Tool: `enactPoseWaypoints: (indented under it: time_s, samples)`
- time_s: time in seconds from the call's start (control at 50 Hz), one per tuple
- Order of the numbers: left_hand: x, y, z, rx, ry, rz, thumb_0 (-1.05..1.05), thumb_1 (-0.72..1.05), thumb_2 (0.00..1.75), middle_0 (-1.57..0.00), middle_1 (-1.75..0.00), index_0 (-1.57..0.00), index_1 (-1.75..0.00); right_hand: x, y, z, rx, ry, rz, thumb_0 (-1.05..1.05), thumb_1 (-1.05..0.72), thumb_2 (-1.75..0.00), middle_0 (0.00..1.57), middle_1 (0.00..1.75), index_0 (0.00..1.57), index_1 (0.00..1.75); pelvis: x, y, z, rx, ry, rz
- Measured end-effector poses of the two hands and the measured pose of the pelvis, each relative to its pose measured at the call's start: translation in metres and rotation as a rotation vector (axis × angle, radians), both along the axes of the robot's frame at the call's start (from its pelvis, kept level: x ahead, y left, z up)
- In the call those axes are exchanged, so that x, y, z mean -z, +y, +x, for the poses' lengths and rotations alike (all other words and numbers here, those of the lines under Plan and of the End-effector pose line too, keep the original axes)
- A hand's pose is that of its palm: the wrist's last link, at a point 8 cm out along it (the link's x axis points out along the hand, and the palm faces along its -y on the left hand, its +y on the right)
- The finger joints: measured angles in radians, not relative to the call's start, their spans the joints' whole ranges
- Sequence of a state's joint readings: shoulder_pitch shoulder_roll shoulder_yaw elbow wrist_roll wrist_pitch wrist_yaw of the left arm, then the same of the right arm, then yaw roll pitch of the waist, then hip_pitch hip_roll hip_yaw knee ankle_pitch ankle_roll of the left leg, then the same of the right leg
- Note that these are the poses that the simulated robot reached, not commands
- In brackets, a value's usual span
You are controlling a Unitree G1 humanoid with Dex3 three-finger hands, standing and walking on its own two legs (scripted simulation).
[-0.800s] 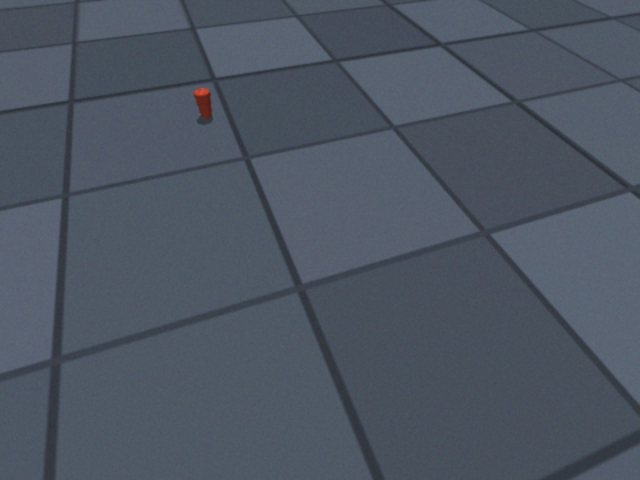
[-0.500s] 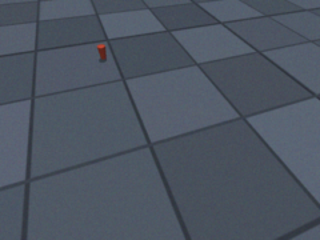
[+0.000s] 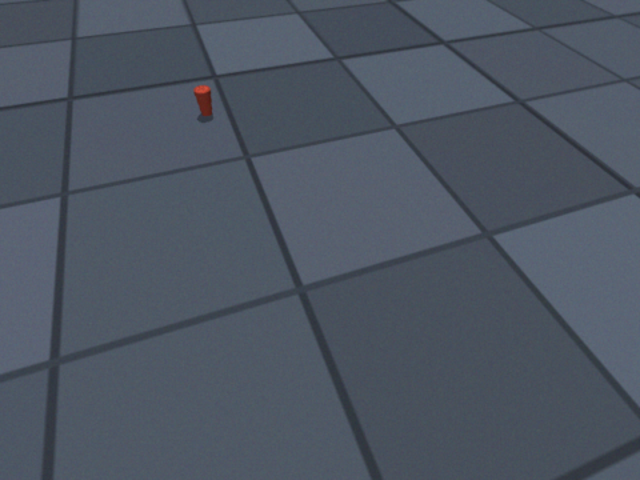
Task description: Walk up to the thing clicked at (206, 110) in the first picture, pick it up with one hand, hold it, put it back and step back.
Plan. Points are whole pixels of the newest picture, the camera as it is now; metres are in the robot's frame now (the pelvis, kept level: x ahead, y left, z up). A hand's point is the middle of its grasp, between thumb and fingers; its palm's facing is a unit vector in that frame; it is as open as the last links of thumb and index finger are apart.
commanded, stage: stand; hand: left
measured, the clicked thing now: (204, 101) +2.04 +0.69 -0.71
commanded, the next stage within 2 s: walk up in 0.32 s
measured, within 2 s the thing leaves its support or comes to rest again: neither
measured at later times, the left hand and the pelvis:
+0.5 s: hand out of the picture +0.07 +0.30 -0.15, palm faces +0.08 -0.93 -0.37, open 7.4 cm; pelvis +0.02 +0.02 +0.00, yaw +5 degrees
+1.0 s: hand (71, 359) +0.31 +0.40 -0.14, palm faces +0.08 -0.93 -0.36, open 7.4 cm; pelvis +0.25 +0.10 -0.01, yaw +10 degrees
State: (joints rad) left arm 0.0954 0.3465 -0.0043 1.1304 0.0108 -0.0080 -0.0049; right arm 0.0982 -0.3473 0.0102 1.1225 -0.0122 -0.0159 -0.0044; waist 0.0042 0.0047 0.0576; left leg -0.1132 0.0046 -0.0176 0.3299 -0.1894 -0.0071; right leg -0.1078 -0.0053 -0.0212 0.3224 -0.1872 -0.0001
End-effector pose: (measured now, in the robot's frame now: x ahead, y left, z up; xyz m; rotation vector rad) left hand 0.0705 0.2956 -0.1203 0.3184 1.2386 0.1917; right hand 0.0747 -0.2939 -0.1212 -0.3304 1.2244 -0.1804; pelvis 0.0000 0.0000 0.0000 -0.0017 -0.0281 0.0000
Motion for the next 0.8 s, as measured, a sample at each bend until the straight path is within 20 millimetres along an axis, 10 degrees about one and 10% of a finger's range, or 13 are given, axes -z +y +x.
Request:
enactPoseWaypoints:
  time_s: [0.4, 0.6, 0.7, 0.8]
  samples:
    - [-0.004, 0.012, 0.000, -0.022, -0.059, -0.015, 0.01, 0.90, 0.90, -0.21, -0.30, -0.21, -0.30, -0.002, -0.004, 0.007, -0.029, 0.000, 0.014, 0.00, -0.91, -0.90, 0.21, 0.30, 0.20, 0.30, 0.003, 0.004, 0.008, -0.036, 0.023, -0.012]
    - [-0.010, 0.096, -0.021, -0.128, -0.034, 0.064, 0.01, 0.90, 0.90, -0.21, -0.30, -0.21, -0.30, -0.028, 0.013, 0.108, -0.156, -0.070, -0.039, 0.01, -0.91, -0.90, 0.20, 0.30, 0.20, 0.30, 0.009, 0.045, 0.058, -0.120, 0.018, -0.015]
    - [0.012, 0.147, 0.009, -0.147, 0.001, 0.086, 0.01, 0.90, 0.90, -0.21, -0.30, -0.21, -0.30, -0.024, 0.040, 0.162, -0.164, -0.171, -0.096, 0.00, -0.91, -0.90, 0.20, 0.30, 0.20, 0.30, 0.032, 0.084, 0.099, -0.134, 0.008, 0.012]
    - [0.004, 0.154, 0.081, -0.102, -0.058, 0.044, 0.01, 0.90, 0.90, -0.20, -0.30, -0.20, -0.30, -0.026, 0.068, 0.174, -0.133, -0.142, -0.065, 0.00, -0.91, -0.90, 0.20, 0.30, 0.20, 0.30, 0.019, 0.098, 0.138, -0.140, -0.003, 0.025]
